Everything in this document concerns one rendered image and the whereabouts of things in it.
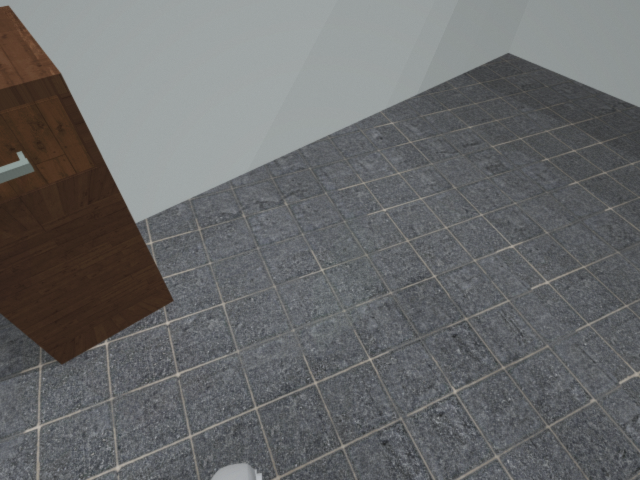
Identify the handle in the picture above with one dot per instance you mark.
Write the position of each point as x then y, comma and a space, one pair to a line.
15, 169

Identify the cabinet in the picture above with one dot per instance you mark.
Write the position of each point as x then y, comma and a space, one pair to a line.
74, 268

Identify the drawer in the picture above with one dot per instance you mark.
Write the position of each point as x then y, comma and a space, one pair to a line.
44, 133

